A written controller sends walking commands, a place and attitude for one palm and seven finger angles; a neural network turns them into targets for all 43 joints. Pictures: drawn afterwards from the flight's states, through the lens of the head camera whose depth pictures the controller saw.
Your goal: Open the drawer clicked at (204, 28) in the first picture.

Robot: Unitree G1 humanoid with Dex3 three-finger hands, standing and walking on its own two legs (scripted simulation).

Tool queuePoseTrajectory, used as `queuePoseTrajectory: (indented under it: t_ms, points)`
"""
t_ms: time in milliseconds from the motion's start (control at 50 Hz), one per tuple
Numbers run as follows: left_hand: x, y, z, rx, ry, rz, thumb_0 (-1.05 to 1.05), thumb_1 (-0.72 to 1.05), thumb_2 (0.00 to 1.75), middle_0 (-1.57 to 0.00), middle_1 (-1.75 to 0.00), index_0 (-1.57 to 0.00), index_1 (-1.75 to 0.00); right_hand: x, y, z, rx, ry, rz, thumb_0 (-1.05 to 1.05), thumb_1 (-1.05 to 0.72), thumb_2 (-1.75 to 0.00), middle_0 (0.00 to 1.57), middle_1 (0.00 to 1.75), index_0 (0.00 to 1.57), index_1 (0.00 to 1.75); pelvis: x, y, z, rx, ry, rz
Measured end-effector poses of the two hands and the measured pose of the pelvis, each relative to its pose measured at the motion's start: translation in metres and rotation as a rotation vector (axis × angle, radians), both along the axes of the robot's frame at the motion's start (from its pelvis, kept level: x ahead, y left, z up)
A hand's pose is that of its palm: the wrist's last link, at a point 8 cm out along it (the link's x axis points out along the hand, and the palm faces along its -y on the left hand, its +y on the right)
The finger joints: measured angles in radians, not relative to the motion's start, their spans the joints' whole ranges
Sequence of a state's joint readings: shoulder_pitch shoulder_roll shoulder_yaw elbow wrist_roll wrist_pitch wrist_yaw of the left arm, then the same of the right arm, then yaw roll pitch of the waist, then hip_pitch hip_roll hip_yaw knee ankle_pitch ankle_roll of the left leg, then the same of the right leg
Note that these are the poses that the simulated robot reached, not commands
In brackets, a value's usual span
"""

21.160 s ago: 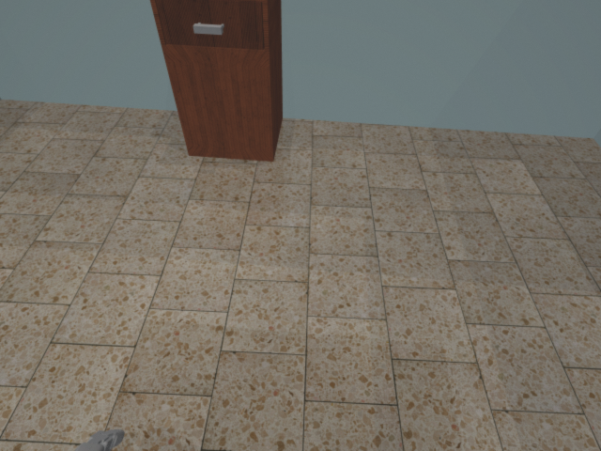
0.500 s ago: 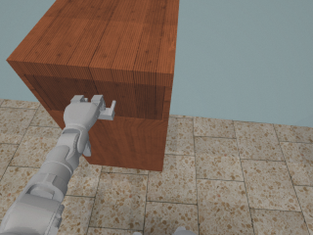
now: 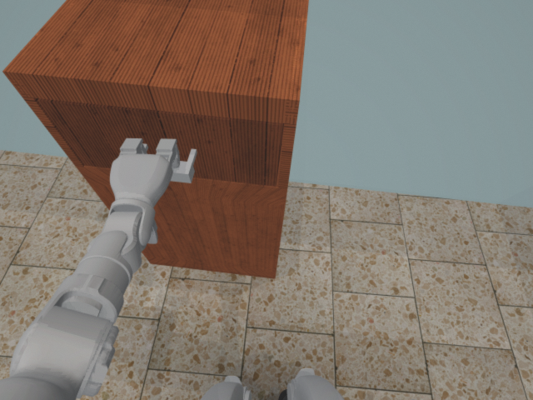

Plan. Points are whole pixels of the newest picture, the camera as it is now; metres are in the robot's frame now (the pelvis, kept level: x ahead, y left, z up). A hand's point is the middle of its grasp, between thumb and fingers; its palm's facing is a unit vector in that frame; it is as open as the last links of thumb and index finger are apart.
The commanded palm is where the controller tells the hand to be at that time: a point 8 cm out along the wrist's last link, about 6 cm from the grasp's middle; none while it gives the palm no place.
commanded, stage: lower the fingers behind the handle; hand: left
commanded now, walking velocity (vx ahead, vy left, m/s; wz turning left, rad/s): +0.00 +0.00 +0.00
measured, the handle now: (165, 160) +0.53 +0.21 -0.02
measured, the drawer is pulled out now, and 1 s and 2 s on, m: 0.00 0.00 0.00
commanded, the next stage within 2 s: lift the fingers back up to retry in 0.40 s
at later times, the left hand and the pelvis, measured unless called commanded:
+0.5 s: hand (150, 194) +0.44 +0.21 +0.00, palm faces +0.01 -0.01 -1.00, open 13.8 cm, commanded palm +0.41 +0.21 +0.02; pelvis -0.02 +0.00 -0.01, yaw +0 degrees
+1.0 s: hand (150, 185) +0.44 +0.20 +0.03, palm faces +0.04 -0.07 -1.00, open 13.8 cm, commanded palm +0.41 +0.21 +0.09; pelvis +0.02 +0.01 +0.02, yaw -1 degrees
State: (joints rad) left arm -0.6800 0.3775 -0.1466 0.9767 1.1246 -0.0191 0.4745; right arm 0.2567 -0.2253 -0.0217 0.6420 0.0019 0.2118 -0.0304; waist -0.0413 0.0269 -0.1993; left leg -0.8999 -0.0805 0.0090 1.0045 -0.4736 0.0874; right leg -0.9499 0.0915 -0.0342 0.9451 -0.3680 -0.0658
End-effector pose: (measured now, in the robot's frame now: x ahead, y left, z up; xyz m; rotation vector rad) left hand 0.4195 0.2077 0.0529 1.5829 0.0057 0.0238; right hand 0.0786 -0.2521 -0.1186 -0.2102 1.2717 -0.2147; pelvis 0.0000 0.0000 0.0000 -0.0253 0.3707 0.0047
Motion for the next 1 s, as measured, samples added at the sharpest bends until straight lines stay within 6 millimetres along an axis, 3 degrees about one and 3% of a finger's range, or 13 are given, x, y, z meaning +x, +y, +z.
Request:
queuePoseTrajectory:
  t_ms: [300, 460, 640, 800, 1000]
  points:
    - [-0.002, 0.004, 0.000, -0.026, 0.023, -0.027, 0.00, -0.48, 0.31, -0.25, -1.24, -0.27, -1.31, -0.039, -0.011, -0.008, -0.037, 0.027, -0.019, 0.01, -0.90, -0.90, 0.20, 0.30, 0.20, 0.30, -0.014, -0.001, -0.011, 0.005, 0.010, -0.007]
    - [-0.004, 0.004, -0.002, -0.022, -0.001, -0.031, 0.00, -0.48, 0.31, -0.25, -1.24, -0.26, -1.31, -0.046, -0.010, -0.013, -0.035, 0.040, -0.024, 0.01, -0.90, -0.90, 0.20, 0.30, 0.20, 0.30, -0.018, -0.001, -0.014, 0.003, 0.020, -0.007]
    - [-0.002, 0.003, 0.001, -0.023, 0.035, -0.023, 0.00, -0.48, 0.31, -0.26, -1.22, -0.27, -1.30, -0.039, -0.004, -0.007, -0.023, 0.015, -0.037, 0.01, -0.90, -0.90, 0.20, 0.30, 0.20, 0.30, -0.015, 0.001, -0.008, 0.003, 0.005, -0.011]
    - [-0.005, 0.004, 0.007, -0.064, 0.082, -0.062, 0.00, -0.48, 0.31, -0.26, -1.19, -0.29, -1.23, -0.028, -0.001, 0.008, -0.026, -0.004, -0.056, 0.01, -0.90, -0.90, 0.20, 0.30, 0.20, 0.30, -0.001, 0.005, 0.007, 0.002, -0.025, -0.022]
    - [-0.006, 0.000, 0.027, -0.082, -0.033, -0.103, 0.00, -0.49, 0.31, -0.31, -1.20, -0.32, -1.21, 0.009, 0.000, 0.019, -0.013, -0.024, -0.036, 0.01, -0.90, -0.90, 0.20, 0.30, 0.20, 0.30, 0.021, 0.009, 0.019, -0.002, -0.056, -0.018]
